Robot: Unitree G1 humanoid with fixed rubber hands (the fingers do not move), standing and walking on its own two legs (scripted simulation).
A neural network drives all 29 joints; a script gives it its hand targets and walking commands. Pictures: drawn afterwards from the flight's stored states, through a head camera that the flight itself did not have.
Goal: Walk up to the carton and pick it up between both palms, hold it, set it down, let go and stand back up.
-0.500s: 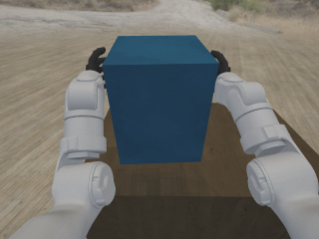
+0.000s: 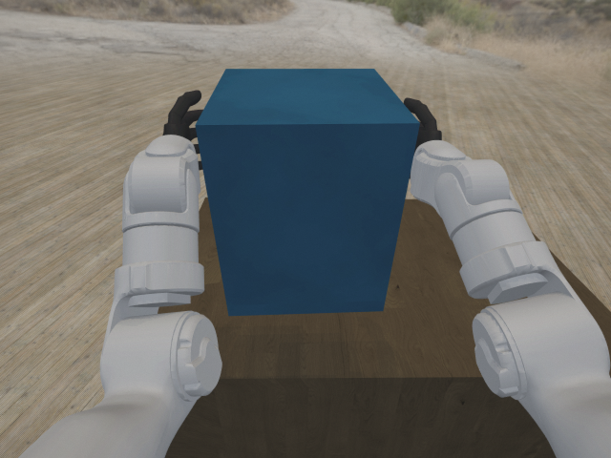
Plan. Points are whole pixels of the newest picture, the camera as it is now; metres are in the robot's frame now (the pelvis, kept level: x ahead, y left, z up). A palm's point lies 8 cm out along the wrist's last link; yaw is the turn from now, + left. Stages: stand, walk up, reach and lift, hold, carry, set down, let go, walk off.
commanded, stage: hold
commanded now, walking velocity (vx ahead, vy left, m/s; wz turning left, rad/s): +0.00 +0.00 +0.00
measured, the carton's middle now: (303, 188) +0.39 +0.01 +0.26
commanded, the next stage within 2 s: none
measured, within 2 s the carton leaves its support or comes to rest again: neither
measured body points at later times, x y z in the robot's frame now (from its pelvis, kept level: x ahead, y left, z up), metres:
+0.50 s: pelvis +0.00 +0.00 +0.00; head -0.08 +0.03 +0.44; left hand +0.39 +0.16 +0.31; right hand +0.38 -0.14 +0.31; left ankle +0.00 +0.12 -0.75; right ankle +0.02 -0.09 -0.75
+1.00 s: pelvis +0.00 +0.00 +0.00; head -0.08 +0.03 +0.44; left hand +0.39 +0.16 +0.31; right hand +0.39 -0.14 +0.31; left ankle +0.00 +0.12 -0.75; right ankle +0.02 -0.09 -0.75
